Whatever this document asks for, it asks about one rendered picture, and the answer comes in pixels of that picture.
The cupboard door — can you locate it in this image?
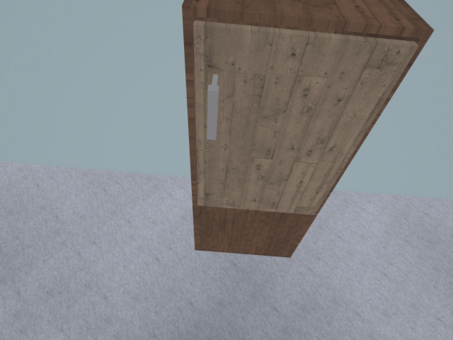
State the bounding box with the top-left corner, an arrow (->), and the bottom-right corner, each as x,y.
193,21 -> 419,215

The handle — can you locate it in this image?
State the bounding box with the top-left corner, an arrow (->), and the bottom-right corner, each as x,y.
207,74 -> 219,140

